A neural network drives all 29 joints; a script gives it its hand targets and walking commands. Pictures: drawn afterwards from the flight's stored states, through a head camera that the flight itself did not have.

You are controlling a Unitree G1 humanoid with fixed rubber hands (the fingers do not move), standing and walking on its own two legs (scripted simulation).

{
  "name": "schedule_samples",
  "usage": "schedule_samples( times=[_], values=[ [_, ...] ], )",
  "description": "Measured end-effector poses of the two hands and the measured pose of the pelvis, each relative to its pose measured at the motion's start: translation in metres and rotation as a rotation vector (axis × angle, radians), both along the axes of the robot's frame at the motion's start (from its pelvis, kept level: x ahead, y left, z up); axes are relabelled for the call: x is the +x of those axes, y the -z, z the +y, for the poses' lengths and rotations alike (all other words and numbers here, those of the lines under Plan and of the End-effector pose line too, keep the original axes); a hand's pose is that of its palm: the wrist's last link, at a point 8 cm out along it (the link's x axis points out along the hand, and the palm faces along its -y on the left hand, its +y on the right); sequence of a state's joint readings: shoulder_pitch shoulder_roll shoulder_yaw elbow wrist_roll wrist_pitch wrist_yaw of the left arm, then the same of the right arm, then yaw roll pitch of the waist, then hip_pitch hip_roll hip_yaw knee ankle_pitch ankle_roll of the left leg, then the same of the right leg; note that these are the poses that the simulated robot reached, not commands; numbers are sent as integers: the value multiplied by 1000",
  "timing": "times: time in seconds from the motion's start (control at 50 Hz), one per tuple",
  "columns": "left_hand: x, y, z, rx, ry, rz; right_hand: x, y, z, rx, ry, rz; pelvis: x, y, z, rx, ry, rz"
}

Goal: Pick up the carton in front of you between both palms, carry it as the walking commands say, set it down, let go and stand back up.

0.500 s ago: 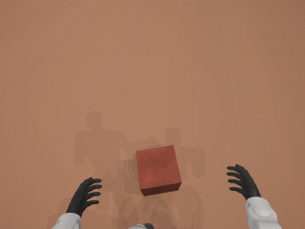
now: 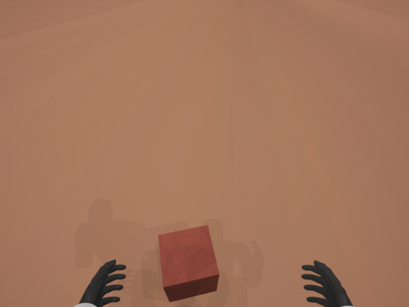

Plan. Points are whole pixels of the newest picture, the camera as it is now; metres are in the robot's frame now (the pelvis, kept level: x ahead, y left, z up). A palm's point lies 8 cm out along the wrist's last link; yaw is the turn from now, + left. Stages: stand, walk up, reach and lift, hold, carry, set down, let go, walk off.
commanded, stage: let go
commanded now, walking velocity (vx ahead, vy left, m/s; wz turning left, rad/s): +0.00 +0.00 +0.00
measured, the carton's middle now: (188, 264) +0.42 +0.08 -0.65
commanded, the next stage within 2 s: stand in 0.12 s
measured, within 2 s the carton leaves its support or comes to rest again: neither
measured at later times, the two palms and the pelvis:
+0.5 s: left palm out of the picture +0.15 +0.31 -0.10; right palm out of the picture +0.14 -0.26 -0.07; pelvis +0.02 +0.04 +0.00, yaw -1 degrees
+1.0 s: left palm out of the picture +0.14 +0.33 -0.10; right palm out of the picture +0.12 -0.26 -0.08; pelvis +0.01 +0.04 +0.00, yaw -2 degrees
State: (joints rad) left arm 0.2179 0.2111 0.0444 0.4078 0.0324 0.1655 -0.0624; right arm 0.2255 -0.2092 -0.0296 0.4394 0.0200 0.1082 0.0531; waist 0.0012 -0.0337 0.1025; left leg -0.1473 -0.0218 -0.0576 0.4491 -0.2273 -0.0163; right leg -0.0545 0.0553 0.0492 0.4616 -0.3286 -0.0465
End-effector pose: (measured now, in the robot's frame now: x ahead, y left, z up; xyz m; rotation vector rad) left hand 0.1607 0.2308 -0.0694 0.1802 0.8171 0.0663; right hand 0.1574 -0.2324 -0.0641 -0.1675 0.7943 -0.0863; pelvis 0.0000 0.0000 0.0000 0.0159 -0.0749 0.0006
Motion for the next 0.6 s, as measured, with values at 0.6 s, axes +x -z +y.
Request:
schedule_samples(
  times=[0.6],
  values=[
    [2,33,88,140,-17,98,-11,6,-20,-241,74,123,23,3,41,-19,29,78]
  ],
)
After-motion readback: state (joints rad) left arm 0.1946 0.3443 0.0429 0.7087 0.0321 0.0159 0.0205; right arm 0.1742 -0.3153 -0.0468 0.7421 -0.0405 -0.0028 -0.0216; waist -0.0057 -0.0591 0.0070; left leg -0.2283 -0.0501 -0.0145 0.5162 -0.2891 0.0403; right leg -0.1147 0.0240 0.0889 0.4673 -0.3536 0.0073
